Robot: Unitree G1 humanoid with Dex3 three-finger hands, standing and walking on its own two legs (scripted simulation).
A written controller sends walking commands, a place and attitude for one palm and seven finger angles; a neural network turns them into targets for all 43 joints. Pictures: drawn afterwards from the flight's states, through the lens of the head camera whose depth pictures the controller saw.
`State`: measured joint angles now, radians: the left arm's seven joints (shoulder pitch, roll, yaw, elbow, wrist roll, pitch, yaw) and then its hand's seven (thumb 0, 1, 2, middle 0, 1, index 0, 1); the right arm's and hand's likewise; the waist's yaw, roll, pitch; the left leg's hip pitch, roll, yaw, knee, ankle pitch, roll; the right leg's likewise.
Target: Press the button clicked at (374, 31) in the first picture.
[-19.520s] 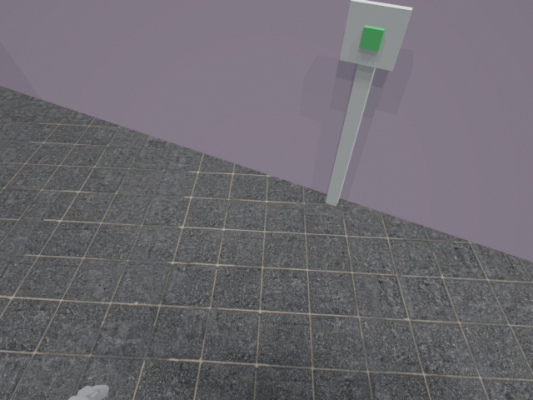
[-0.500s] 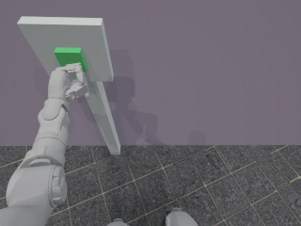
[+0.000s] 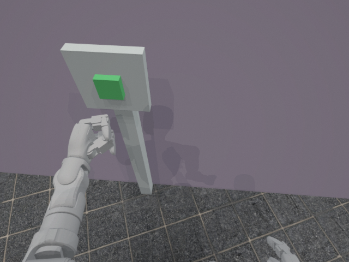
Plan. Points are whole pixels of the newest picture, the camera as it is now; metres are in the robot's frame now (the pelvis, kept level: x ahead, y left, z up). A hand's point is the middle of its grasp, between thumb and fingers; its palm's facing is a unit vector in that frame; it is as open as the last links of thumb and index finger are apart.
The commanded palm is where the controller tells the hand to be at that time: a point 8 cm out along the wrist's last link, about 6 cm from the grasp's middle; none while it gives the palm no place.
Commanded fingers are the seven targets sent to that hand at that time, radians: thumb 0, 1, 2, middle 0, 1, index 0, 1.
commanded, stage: pull the fist back off the button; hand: left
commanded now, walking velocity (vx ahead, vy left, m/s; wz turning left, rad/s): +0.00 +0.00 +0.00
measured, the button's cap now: (110, 86) +0.51 +0.18 +0.11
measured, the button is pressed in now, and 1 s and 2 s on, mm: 0 0 0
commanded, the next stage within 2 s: draw the hand back to the body in 0.02 s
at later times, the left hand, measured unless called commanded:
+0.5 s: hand (88, 153) +0.31 +0.18 +0.11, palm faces -0.04 -1.00 -0.04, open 3.1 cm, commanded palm +0.28 +0.24 +0.12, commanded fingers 0.00 0.90 0.90 -1.30 -1.50 -1.30 -1.50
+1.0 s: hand (37, 184) +0.23 +0.23 +0.15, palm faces +0.32 -0.90 -0.29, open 3.1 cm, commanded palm +0.18 +0.27 +0.17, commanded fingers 0.00 0.90 0.90 -1.30 -1.50 -1.30 -1.50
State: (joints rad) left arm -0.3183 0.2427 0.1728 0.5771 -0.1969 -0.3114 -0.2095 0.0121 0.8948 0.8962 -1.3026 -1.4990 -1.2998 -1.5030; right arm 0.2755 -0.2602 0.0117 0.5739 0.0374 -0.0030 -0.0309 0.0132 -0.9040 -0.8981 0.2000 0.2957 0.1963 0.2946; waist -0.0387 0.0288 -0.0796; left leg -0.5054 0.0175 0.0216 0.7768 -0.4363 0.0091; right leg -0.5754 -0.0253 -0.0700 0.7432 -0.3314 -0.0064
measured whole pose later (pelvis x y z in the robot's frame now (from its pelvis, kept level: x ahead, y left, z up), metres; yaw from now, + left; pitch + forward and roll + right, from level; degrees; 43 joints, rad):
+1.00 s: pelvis +0.01 +0.01 +0.03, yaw +1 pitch -3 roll -1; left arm 0.33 0.28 0.17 -0.25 -0.06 -0.06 0.09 0.01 0.89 0.90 -1.30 -1.50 -1.30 -1.50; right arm 0.20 -0.22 0.05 0.61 0.00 -0.10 -0.08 0.02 -0.90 -0.90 0.20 0.30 0.20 0.29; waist 0.05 0.06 0.01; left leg -0.08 0.00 0.02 0.44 -0.30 0.02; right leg -0.15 -0.03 -0.08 0.42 -0.21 0.01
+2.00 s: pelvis -0.02 +0.01 +0.03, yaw +0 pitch +0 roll -1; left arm 0.60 0.33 0.31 -0.50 -0.03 -0.15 0.11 0.01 0.89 0.89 -1.31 -1.50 -1.30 -1.50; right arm 0.19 -0.24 -0.01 0.57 -0.01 -0.03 -0.07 0.02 -0.90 -0.90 0.20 0.30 0.20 0.29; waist -0.01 0.04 0.03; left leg -0.21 -0.01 0.03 0.46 -0.26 0.03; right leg -0.26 -0.03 -0.06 0.39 -0.13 0.02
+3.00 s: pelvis -0.18 +0.00 +0.02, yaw -1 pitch +2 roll -3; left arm 0.70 0.49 0.40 -0.69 -0.06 -0.27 0.11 0.01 0.88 0.89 -1.31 -1.50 -1.31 -1.50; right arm 0.16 -0.19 0.00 0.59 0.00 -0.07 -0.06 0.02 -0.90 -0.90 0.20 0.30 0.20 0.30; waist -0.01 0.01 -0.02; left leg -0.53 0.01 -0.04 0.70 -0.23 -0.01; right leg -0.25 0.07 0.00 0.52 -0.30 -0.02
